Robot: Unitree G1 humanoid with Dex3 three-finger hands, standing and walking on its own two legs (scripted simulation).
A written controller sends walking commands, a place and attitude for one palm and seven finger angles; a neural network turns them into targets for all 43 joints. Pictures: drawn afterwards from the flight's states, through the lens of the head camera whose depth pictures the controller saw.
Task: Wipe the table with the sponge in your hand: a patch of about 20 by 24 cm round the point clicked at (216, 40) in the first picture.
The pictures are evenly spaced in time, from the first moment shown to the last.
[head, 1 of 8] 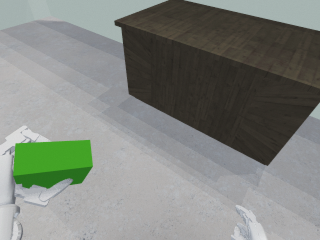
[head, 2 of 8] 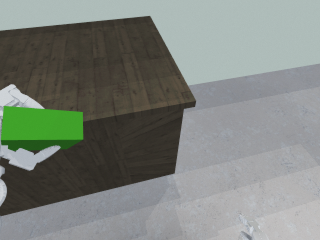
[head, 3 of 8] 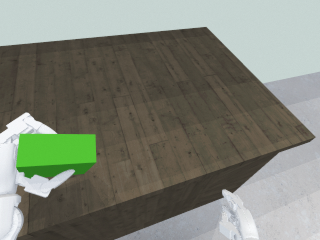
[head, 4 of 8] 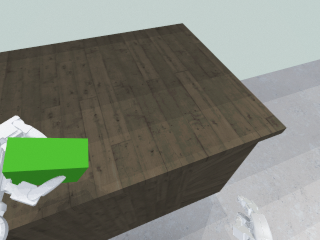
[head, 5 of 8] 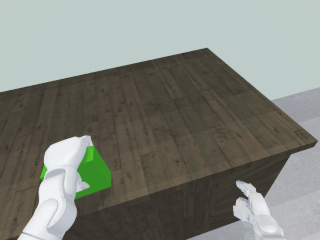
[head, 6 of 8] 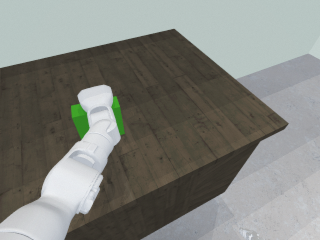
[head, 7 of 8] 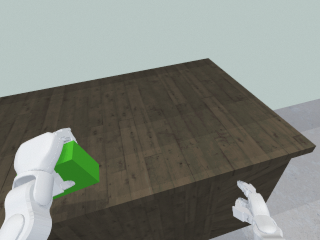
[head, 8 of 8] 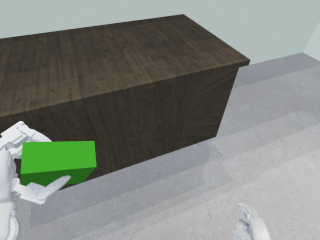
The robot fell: no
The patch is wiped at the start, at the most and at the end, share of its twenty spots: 0.00 0.90 0.90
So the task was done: yes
